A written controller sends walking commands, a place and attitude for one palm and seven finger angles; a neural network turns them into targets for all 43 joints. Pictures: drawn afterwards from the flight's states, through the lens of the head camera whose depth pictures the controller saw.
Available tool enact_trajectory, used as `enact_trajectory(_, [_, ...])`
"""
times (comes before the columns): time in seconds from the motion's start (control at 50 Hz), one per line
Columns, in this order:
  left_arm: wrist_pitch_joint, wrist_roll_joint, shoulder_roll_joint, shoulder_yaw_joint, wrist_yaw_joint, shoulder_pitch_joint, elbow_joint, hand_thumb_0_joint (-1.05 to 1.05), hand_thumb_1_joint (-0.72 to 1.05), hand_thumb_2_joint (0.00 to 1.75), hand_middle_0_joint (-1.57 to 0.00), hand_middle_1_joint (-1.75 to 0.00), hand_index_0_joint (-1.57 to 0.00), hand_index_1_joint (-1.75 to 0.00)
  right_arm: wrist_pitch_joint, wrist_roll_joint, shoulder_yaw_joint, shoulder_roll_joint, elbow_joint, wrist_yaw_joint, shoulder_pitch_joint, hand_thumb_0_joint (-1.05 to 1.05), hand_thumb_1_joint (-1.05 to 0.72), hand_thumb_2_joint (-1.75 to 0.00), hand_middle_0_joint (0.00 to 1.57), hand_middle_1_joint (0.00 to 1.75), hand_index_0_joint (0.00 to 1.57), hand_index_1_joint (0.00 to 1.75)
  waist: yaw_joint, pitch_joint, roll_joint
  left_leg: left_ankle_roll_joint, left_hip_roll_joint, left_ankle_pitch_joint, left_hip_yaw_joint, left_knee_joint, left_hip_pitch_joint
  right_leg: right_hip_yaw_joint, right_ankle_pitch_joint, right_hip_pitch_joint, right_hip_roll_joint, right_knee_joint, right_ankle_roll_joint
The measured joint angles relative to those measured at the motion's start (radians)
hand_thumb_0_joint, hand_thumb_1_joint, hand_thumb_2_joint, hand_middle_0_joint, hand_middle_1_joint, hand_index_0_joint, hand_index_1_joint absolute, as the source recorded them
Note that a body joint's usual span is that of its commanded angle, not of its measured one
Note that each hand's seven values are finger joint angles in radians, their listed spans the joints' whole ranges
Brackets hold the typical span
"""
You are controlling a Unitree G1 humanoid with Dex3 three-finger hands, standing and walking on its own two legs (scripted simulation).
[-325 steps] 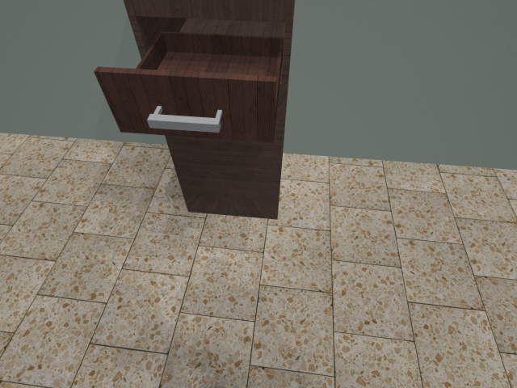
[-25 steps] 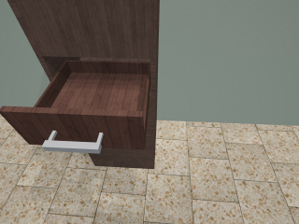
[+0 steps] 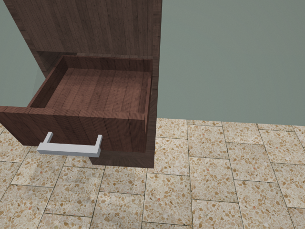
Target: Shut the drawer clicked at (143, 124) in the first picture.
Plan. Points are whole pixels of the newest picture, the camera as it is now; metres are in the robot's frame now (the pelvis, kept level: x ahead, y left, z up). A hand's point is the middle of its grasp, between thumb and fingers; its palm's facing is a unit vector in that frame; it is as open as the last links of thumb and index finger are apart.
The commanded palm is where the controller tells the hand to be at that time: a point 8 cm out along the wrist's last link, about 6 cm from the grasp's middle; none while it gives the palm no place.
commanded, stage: look again from close up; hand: left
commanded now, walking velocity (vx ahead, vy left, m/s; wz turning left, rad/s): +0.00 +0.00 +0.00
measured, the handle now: (72, 143) +0.31 +0.24 +0.04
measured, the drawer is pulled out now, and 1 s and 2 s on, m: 0.27 0.27 0.27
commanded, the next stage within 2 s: raise the hand and make a fist in 0.14 s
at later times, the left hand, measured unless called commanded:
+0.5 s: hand (89, 201) +0.18 +0.16 +0.02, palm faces +0.11 -0.99 -0.02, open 6.7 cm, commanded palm +0.09 +0.23 -0.04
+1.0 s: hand (74, 213) +0.15 +0.19 +0.02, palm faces +0.01 -1.00 -0.06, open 4.2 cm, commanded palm +0.10 +0.25 +0.04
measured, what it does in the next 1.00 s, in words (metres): shifts its weight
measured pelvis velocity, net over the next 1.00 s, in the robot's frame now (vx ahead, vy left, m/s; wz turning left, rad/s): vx -0.05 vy -0.01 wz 0.04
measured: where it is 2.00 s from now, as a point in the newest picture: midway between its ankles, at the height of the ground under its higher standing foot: outside the picture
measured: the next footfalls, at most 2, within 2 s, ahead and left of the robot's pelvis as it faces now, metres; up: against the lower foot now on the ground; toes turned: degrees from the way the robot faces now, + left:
none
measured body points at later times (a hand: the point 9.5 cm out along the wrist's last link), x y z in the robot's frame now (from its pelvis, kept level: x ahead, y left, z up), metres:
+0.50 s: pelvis -0.03 -0.01 -0.03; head -0.02 -0.02 +0.42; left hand +0.17 +0.22 +0.02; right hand +0.13 -0.26 -0.11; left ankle -0.04 +0.10 -0.74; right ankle -0.01 -0.10 -0.74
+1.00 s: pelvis -0.05 -0.01 -0.05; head -0.03 -0.02 +0.40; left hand +0.15 +0.24 +0.03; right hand +0.12 -0.22 -0.13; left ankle -0.04 +0.10 -0.74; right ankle -0.01 -0.10 -0.74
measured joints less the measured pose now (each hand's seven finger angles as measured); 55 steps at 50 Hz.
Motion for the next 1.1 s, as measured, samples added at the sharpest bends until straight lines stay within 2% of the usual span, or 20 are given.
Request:
enact_trajectory(0.26, [-0.007, 0.003, -0.007, -0.003, 0.005, 0.011, 0.005, 0.00, 0.91, 0.90, -0.20, -0.30, -0.20, -0.30, 0.002, 0.004, -0.002, 0.002, 0.001, 0.001, 0.002, 0.00, -0.91, -0.90, 0.20, 0.30, 0.20, 0.30, 0.002, -0.002, 0.000, -0.007, 0.010, 0.002, -0.006, 0.016, -0.019, -0.007, 0.009, -0.004, 0.009, -0.011, -0.004])
enact_trajectory(0.28, [0.058, -0.037, -0.003, 0.005, 0.015, 0.062, -0.150, 0.01, 0.93, 0.90, -0.20, -0.30, -0.21, -0.30, -0.005, 0.015, 0.001, -0.005, -0.043, -0.004, 0.019, 0.01, -0.92, -0.90, 0.20, 0.30, 0.20, 0.30, 0.002, 0.002, 0.004, -0.007, 0.014, -0.007, -0.007, 0.032, -0.029, -0.008, 0.009, -0.011, 0.012, -0.004, -0.004])
enact_trajectory(0.3, [0.085, -0.066, 0.007, 0.019, 0.027, 0.126, -0.341, 0.02, 0.94, 0.90, -0.20, -0.30, -0.21, -0.30, -0.045, 0.023, 0.002, -0.012, -0.092, -0.017, 0.048, 0.01, -0.92, -0.90, 0.20, 0.30, 0.20, 0.30, 0.009, 0.000, 0.002, -0.005, 0.012, -0.011, -0.004, 0.036, -0.032, -0.005, 0.005, -0.021, 0.010, 0.010, -0.005])
enact_trajectory(0.32, [0.067, -0.090, 0.018, 0.020, 0.050, 0.181, -0.506, 0.03, 0.95, 0.90, -0.21, -0.30, -0.21, -0.30, -0.093, 0.033, -0.004, -0.020, -0.135, -0.028, 0.073, 0.01, -0.93, -0.90, 0.20, 0.30, 0.20, 0.30, 0.011, -0.012, 0.001, -0.005, 0.007, -0.012, -0.003, 0.039, -0.039, -0.004, -0.003, -0.034, 0.004, 0.028, -0.005])
enact_trajectory(0.36, [0.028, -0.126, 0.030, 0.018, 0.078, 0.231, -0.758, 0.03, 0.96, 0.90, -0.22, -0.32, -0.22, -0.31, -0.171, 0.047, -0.016, -0.044, -0.208, -0.036, 0.094, 0.01, -0.92, -0.90, 0.20, 0.30, 0.20, 0.30, -0.001, -0.036, 0.013, -0.003, -0.004, -0.015, -0.016, 0.064, -0.066, -0.016, -0.021, -0.057, -0.010, 0.062, -0.003])
enact_trajectory(0.42, [-0.093, -0.155, 0.020, 0.047, 0.044, 0.197, -0.962, 0.03, 0.95, 0.90, -0.24, -0.35, -0.25, -0.35, -0.232, 0.033, -0.039, -0.086, -0.310, -0.027, 0.063, 0.01, -0.92, -0.90, 0.20, 0.30, 0.20, 0.30, -0.028, -0.083, 0.035, 0.002, -0.008, -0.036, -0.034, 0.150, -0.158, -0.035, -0.042, -0.135, -0.020, 0.130, -0.002])
enact_trajectory(0.46, [-0.216, -0.178, 0.006, 0.074, -0.026, 0.166, -1.018, 0.02, 0.94, 0.90, -0.27, -0.38, -0.27, -0.38, -0.247, 0.026, -0.053, -0.101, -0.378, -0.010, 0.019, 0.01, -0.92, -0.90, 0.20, 0.30, 0.20, 0.30, -0.032, -0.122, 0.031, -0.001, -0.003, -0.059, -0.024, 0.219, -0.237, -0.025, -0.061, -0.219, -0.020, 0.202, -0.006])
enact_trajectory(0.52, [-0.414, -0.221, -0.011, 0.104, -0.196, 0.157, -1.043, 0.01, 0.93, 0.90, -0.31, -0.43, -0.32, -0.43, -0.247, 0.025, -0.073, -0.105, -0.480, 0.023, -0.056, 0.01, -0.91, -0.90, 0.20, 0.30, 0.20, 0.30, -0.032, -0.159, 0.005, -0.008, 0.011, -0.104, -0.007, 0.344, -0.358, -0.009, -0.099, -0.349, -0.013, 0.328, -0.016])
enact_trajectory(0.56, [-0.485, -0.233, -0.004, 0.117, -0.297, 0.177, -1.046, 0.01, 0.93, 0.90, -0.35, -0.47, -0.36, -0.47, -0.236, 0.030, -0.083, -0.110, -0.552, 0.035, -0.094, 0.01, -0.91, -0.90, 0.20, 0.30, 0.20, 0.30, -0.025, -0.164, -0.011, -0.009, 0.020, -0.133, -0.003, 0.422, -0.422, -0.005, -0.125, -0.415, -0.009, 0.404, -0.024])
enact_trajectory(0.62, [-0.461, -0.256, 0.017, 0.126, -0.358, 0.237, -1.068, 0.00, 0.92, 0.90, -0.41, -0.53, -0.42, -0.53, -0.209, 0.044, -0.088, -0.124, -0.646, 0.025, -0.121, 0.01, -0.91, -0.90, 0.20, 0.30, 0.20, 0.30, -0.004, -0.162, -0.026, -0.010, 0.026, -0.162, -0.011, 0.505, -0.487, -0.012, -0.154, -0.476, -0.009, 0.483, -0.031])
enact_trajectory(0.7, [-0.412, -0.263, 0.036, 0.149, -0.309, 0.305, -1.119, 0.01, 0.91, 0.90, -0.49, -0.61, -0.50, -0.61, -0.203, 0.047, -0.082, -0.131, -0.708, 0.001, -0.111, 0.01, -0.91, -0.90, 0.20, 0.30, 0.19, 0.30, 0.029, -0.158, -0.016, -0.020, 0.031, -0.181, -0.048, 0.572, -0.541, -0.048, -0.171, -0.505, -0.008, 0.522, -0.038])
enact_trajectory(0.74, [-0.422, -0.262, 0.044, 0.155, -0.284, 0.313, -1.157, 0.01, 0.90, 0.90, -0.53, -0.66, -0.54, -0.65, -0.211, 0.045, -0.064, -0.125, -0.708, -0.007, -0.097, 0.01, -0.91, -0.90, 0.20, 0.30, 0.19, 0.30, 0.040, -0.155, -0.008, -0.021, 0.033, -0.186, -0.069, 0.593, -0.557, -0.068, -0.174, -0.507, -0.007, 0.527, -0.040])
enact_trajectory(0.8, [-0.444, -0.264, 0.059, 0.150, -0.293, 0.271, -1.197, 0.02, 0.90, 0.90, -0.59, -0.72, -0.59, -0.72, -0.226, 0.047, -0.024, -0.108, -0.675, -0.015, -0.077, 0.01, -0.91, -0.90, 0.20, 0.30, 0.20, 0.30, 0.046, -0.144, 0.008, -0.024, 0.035, -0.187, -0.094, 0.610, -0.568, -0.092, -0.172, -0.499, -0.003, 0.523, -0.043])
enact_trajectory(0.84, [-0.427, -0.266, 0.076, 0.144, -0.321, 0.218, -1.201, 0.02, 0.90, 0.90, -0.63, -0.76, -0.63, -0.76, -0.229, 0.051, 0.005, -0.090, -0.644, -0.018, -0.066, 0.01, -0.90, -0.90, 0.20, 0.30, 0.20, 0.30, 0.042, -0.134, 0.018, -0.025, 0.037, -0.183, -0.102, 0.606, -0.563, -0.099, -0.166, -0.488, 0.000, 0.511, -0.044])
enact_trajectory(0.9, [-0.345, -0.275, 0.104, 0.152, -0.359, 0.150, -1.184, 0.01, 0.90, 0.90, -0.69, -0.83, -0.69, -0.83, -0.224, 0.060, 0.035, -0.059, -0.603, -0.023, -0.041, 0.01, -0.90, -0.90, 0.20, 0.30, 0.20, 0.30, 0.025, -0.129, 0.030, -0.026, 0.040, -0.169, -0.097, 0.574, -0.537, -0.094, -0.148, -0.464, 0.005, 0.476, -0.041])
enact_trajectory(0.98, [-0.241, -0.303, 0.116, 0.195, -0.349, 0.137, -1.171, 0.01, 0.90, 0.90, -0.77, -0.91, -0.77, -0.91, -0.224, 0.064, 0.044, -0.036, -0.569, -0.026, 0.004, 0.01, -0.90, -0.90, 0.20, 0.30, 0.20, 0.30, -0.007, -0.130, 0.040, -0.019, 0.040, -0.148, -0.072, 0.504, -0.480, -0.070, -0.123, -0.420, 0.010, 0.414, -0.032])
enact_trajectory(1.04, [-0.222, -0.314, 0.113, 0.231, -0.325, 0.181, -1.204, 0.01, 0.90, 0.90, -0.83, -0.98, -0.83, -0.98, -0.237, 0.061, 0.029, -0.040, -0.553, -0.023, 0.036, 0.01, -0.90, -0.90, 0.20, 0.30, 0.20, 0.30, -0.019, -0.134, 0.038, -0.013, 0.039, -0.138, -0.053, 0.458, -0.441, -0.051, -0.110, -0.391, 0.010, 0.377, -0.026])
enact_trajectory(1.1, [-0.235, -0.319, 0.109, 0.249, -0.318, 0.236, -1.251, 0.01, 0.90, 0.90, -0.88, -1.04, -0.89, -1.04, -0.257, 0.063, 0.008, -0.062, -0.544, -0.018, 0.057, 0.01, -0.90, -0.90, 0.20, 0.30, 0.20, 0.30, -0.019, -0.136, 0.038, -0.008, 0.035, -0.135, -0.044, 0.432, -0.415, -0.042, -0.105, -0.367, 0.009, 0.352, -0.019])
